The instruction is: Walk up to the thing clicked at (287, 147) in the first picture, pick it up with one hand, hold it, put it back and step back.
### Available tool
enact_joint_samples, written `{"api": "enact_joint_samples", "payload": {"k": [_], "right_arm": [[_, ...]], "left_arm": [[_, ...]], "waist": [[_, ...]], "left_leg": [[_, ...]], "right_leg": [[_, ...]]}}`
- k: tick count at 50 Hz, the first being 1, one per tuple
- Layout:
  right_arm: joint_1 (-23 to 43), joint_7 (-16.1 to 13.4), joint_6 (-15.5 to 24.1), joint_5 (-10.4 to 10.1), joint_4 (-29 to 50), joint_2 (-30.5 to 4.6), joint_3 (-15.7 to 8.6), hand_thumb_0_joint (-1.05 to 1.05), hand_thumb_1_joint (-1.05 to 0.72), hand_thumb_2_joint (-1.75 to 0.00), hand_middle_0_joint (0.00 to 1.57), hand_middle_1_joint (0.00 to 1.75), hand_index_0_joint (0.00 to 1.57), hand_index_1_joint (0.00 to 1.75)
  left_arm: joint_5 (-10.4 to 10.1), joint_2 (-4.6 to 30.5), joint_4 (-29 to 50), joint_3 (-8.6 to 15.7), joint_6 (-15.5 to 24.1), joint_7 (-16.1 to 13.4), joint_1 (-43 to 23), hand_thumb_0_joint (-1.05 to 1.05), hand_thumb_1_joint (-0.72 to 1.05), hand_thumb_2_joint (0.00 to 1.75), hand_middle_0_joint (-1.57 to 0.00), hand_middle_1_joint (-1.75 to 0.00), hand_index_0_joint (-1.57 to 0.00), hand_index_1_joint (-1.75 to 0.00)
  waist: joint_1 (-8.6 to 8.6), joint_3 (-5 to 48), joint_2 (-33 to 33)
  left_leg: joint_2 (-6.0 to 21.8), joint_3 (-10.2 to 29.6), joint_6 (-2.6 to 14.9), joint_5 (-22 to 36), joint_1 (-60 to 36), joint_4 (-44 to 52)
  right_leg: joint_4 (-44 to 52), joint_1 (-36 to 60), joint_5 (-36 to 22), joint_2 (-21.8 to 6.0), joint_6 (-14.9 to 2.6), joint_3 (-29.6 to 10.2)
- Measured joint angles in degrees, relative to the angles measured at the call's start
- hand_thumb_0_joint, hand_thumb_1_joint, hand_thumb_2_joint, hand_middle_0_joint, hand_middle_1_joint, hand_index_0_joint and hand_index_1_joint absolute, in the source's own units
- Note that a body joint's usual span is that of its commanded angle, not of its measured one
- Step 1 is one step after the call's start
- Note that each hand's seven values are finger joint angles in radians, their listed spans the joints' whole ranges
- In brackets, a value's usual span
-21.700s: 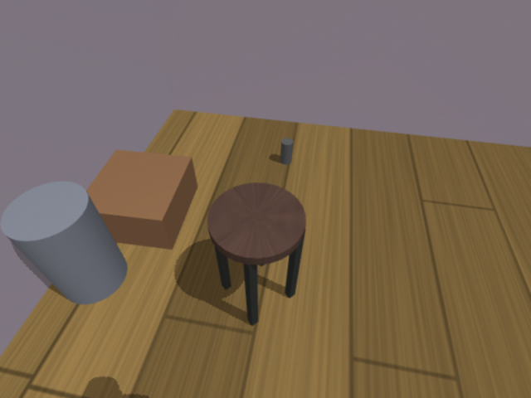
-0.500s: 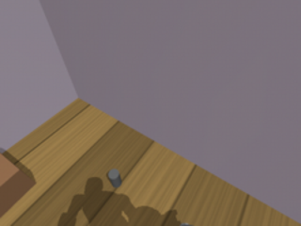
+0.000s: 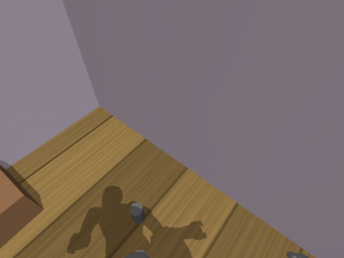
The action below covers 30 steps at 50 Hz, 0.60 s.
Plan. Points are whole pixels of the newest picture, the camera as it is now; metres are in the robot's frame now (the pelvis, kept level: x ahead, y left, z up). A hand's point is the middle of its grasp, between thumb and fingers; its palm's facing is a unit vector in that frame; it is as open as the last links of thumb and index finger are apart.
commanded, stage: walk up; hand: left
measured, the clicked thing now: (137, 213) +0.44 +0.19 -0.67
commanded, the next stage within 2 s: stand in 1.54 s
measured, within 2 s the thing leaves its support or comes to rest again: neither
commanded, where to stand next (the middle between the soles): +0.08 +0.00 m, yaw -1 degrees
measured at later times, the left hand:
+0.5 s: hand out of the picture +0.15 +0.26 -0.13, palm faces -0.05 -0.93 -0.36, open 7.4 cm
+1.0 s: hand (77, 253) +0.17 +0.25 -0.12, palm faces -0.03 -0.94 -0.33, open 7.4 cm
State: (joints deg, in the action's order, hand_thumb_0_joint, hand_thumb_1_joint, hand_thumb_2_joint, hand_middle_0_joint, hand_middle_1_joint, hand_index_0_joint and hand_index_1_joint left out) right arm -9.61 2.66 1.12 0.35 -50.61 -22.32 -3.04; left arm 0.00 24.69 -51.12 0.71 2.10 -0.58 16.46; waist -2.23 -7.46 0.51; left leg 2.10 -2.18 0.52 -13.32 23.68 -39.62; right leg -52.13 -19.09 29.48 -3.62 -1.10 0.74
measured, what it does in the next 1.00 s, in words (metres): steps on the spot: right foot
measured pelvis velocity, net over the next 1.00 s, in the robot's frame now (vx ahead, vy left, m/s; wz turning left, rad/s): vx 0.07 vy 0.00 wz -0.02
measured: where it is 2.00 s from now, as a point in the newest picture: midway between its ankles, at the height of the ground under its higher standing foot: outside the picture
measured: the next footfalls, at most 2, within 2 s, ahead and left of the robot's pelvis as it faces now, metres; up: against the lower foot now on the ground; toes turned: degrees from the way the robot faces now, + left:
right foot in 0.18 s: +0.09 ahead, -0.13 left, +0.00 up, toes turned -4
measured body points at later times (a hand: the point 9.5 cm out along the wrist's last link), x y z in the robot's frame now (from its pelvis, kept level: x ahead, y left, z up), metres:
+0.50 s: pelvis +0.06 +0.00 +0.02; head +0.08 +0.00 +0.47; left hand +0.15 +0.30 -0.11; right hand +0.12 -0.31 -0.11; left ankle +0.09 +0.12 -0.71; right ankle +0.06 -0.13 -0.71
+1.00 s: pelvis +0.07 +0.00 +0.03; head +0.08 +0.00 +0.48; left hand +0.17 +0.30 -0.10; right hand +0.16 -0.31 -0.09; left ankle +0.09 +0.12 -0.71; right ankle +0.06 -0.13 -0.71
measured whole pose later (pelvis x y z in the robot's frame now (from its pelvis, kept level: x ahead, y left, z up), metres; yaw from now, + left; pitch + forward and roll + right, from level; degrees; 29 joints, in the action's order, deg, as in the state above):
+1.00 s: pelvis +0.07 +0.00 +0.03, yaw -1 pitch -3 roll +0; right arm -3.2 0.6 0.8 0.1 -66.7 -20.6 0.1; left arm 0.2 20.3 -67.3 0.2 0.7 0.6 3.1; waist -0.1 -2.8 0.2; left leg 1.4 -1.2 -0.6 -10.3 7.9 -20.7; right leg -19.7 -5.3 11.8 -1.6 0.9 2.4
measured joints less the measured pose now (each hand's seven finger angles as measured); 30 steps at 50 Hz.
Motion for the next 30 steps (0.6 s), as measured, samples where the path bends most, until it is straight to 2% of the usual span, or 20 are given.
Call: {"api": "enact_joint_samples", "payload": {"k": [3, 6, 8, 10, 13, 14, 15, 17, 21, 30], "right_arm": [[-0.06, -0.08, 0.02, 0.05, 0.61, 1.00, 0.67, 0.01, -0.90, -0.90, 0.21, 0.30, 0.20, 0.30], [-0.47, -0.19, -0.13, 0.52, 0.71, 0.65, 1.07, 0.01, -0.90, -0.90, 0.21, 0.30, 0.21, 0.30], [-0.80, -0.34, -0.52, 0.55, 0.44, -0.05, 1.21, 0.01, -0.90, -0.90, 0.21, 0.30, 0.21, 0.30], [-0.97, -0.70, -1.19, 0.19, -0.45, -0.77, 1.28, 0.01, -0.90, -0.90, 0.21, 0.30, 0.21, 0.30], [-1.17, -1.30, -2.19, -0.28, -2.91, -0.50, 1.45, 0.01, -0.90, -0.90, 0.21, 0.30, 0.20, 0.30], [-1.21, -1.33, -2.15, -0.41, -3.64, -0.55, 1.54, 0.01, -0.90, -0.90, 0.21, 0.30, 0.20, 0.30], [-1.20, -1.37, -1.91, -0.56, -4.35, -0.61, 1.63, 0.01, -0.90, -0.90, 0.21, 0.30, 0.20, 0.30], [-0.98, -1.54, -1.16, -0.56, -5.84, -0.34, 1.77, 0.01, -0.90, -0.90, 0.21, 0.30, 0.20, 0.30], [-0.54, -1.40, -0.48, -0.50, -8.64, 0.61, 2.80, 0.01, -0.90, -0.90, 0.21, 0.30, 0.20, 0.30], [3.46, -1.72, -0.09, -0.82, -12.27, 2.07, 3.71, 0.01, -0.90, -0.90, 0.21, 0.30, 0.21, 0.30]], "left_arm": [[0.13, -0.15, -0.90, -0.04, -0.11, 0.32, -0.75, 0.01, 0.91, 0.89, -0.21, -0.30, -0.21, -0.30], [0.39, -0.66, -1.80, 0.34, 0.41, 0.90, -0.56, 0.01, 0.91, 0.89, -0.21, -0.30, -0.21, -0.30], [0.68, -1.03, -2.43, 0.68, 0.77, 0.91, -0.35, 0.01, 0.91, 0.89, -0.21, -0.30, -0.21, -0.30], [1.18, -1.59, -3.40, 1.13, 0.95, 0.58, -0.54, 0.01, 0.91, 0.89, -0.21, -0.30, -0.21, -0.30], [1.66, -2.08, -4.53, 0.96, 0.56, 0.55, -0.92, 0.01, 0.91, 0.89, -0.21, -0.30, -0.21, -0.30], [1.52, -2.28, -4.86, 0.76, 0.36, 0.59, -1.31, 0.01, 0.91, 0.89, -0.21, -0.30, -0.21, -0.30], [1.39, -2.48, -5.15, 0.54, 0.20, 0.59, -1.78, 0.01, 0.90, 0.89, -0.21, -0.30, -0.21, -0.30], [1.03, -2.67, -5.77, 0.16, -0.12, 0.68, -3.00, 0.01, 0.90, 0.89, -0.21, -0.30, -0.21, -0.30], [0.23, -3.00, -7.06, -0.33, -0.30, 0.89, -5.82, 0.01, 0.90, 0.89, -0.21, -0.30, -0.21, -0.30], [-0.52, -3.22, -10.16, -0.94, -0.44, 0.69, -11.89, 0.01, 0.91, 0.89, -0.21, -0.30, -0.21, -0.30]], "waist": [[0.75, 0.51, 1.00], [1.78, 1.44, 0.78], [2.29, 1.99, 0.14], [2.36, 2.24, -1.24], [1.68, 3.42, -1.47], [1.56, 3.51, -1.55], [1.58, 3.49, -1.73], [1.75, 3.13, -1.50], [1.90, 3.31, -1.47], [2.48, 3.36, -0.39]], "left_leg": [[0.31, -0.60, 0.84, -0.30, -1.26, 1.02], [0.80, -0.89, 0.82, -0.63, -2.12, 1.71], [1.24, -0.77, 0.33, -1.63, -2.02, 0.51], [2.25, -0.12, -0.43, -3.40, -1.61, -2.01], [0.85, 1.31, 0.24, -10.64, -1.63, -4.22], [0.39, 1.49, 0.47, -11.08, -2.21, -3.68], [0.16, 1.51, 0.56, -9.13, -3.10, -1.89], [-0.26, 1.15, -0.45, -2.73, -4.56, 1.27], [-0.07, 1.28, -1.13, -3.08, -6.26, 3.70], [-0.37, 1.10, -1.07, -1.03, -10.41, 9.77]], "right_leg": [[-4.55, -3.17, 0.75, 1.21, -0.83, 0.08], [1.79, -3.08, -1.03, 1.33, -0.69, 1.06], [8.75, -1.18, -5.24, 1.81, -0.55, 1.47], [12.52, 0.57, -11.40, 2.84, 0.11, 2.00], [12.11, 0.77, -10.38, 2.81, 0.26, 1.67], [12.38, 1.04, -10.21, 2.66, 0.33, 1.54], [12.68, 1.30, -10.14, 2.54, 0.58, 1.50], [13.06, 1.83, -10.04, 2.02, 1.18, 1.22], [16.80, 4.10, -11.19, 2.26, 1.46, 1.44], [22.97, 8.28, -13.39, 2.12, 1.65, 1.48]]}}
